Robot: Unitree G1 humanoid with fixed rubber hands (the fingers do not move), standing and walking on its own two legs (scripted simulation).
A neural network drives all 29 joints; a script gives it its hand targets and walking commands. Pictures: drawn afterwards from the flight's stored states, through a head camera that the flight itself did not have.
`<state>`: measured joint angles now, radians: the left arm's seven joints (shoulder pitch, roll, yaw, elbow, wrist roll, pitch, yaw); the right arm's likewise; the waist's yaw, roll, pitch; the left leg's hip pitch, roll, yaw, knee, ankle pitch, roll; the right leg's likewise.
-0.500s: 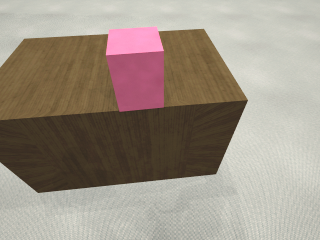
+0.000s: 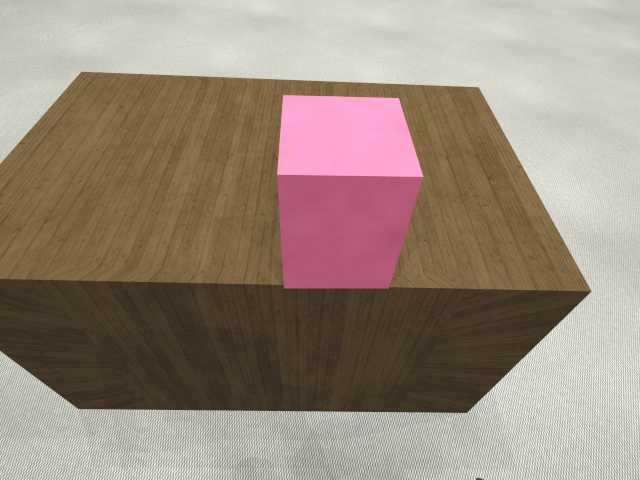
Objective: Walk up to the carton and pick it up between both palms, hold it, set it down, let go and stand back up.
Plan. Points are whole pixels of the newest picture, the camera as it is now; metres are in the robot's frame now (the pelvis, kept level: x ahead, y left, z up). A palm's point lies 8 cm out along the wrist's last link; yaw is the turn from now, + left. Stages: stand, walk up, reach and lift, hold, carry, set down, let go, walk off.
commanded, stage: walk up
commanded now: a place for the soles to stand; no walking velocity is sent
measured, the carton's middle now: (339, 197) +0.54 +0.00 +0.04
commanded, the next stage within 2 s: none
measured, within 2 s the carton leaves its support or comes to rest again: neither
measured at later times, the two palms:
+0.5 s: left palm out of the picture +0.13 +0.21 -0.11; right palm out of the picture +0.07 -0.26 -0.12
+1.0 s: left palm out of the picture +0.07 +0.23 -0.12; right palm out of the picture +0.06 -0.26 -0.12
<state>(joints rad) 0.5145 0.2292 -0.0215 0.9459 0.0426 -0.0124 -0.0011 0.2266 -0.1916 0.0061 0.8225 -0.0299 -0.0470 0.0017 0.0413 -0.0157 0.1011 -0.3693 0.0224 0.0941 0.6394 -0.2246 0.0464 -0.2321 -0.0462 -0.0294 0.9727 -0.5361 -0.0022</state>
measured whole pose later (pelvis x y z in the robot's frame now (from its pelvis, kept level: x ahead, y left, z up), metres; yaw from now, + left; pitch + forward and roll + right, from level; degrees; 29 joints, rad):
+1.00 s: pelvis +0.05 -0.02 +0.02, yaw -2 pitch -1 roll +0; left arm 0.28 0.26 -0.06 1.06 0.01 0.00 0.01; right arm 0.29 -0.24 0.06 1.05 -0.01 0.00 -0.01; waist 0.00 0.00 0.02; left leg -0.24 0.05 0.10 0.47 -0.22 0.00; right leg -0.24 -0.02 -0.04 0.49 -0.24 -0.01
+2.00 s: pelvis +0.09 -0.03 +0.02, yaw +2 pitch -1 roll -1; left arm 0.30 0.24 -0.06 1.10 0.00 0.00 0.02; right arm 0.30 -0.22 0.07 1.07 -0.02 -0.02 -0.02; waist 0.00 0.01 0.03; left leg -0.19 0.05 0.02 0.46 -0.25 -0.03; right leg -0.13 0.00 -0.11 0.42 -0.27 -0.02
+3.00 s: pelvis +0.08 -0.03 +0.03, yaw +1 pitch -2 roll +0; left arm 0.19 0.21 0.03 0.42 -0.01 0.37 -0.01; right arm 0.18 -0.18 0.00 0.66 0.02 -0.03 0.04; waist 0.01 -0.02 0.08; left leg -0.14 0.05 0.07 0.39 -0.20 -0.02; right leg -0.11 0.00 -0.06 0.38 -0.22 -0.02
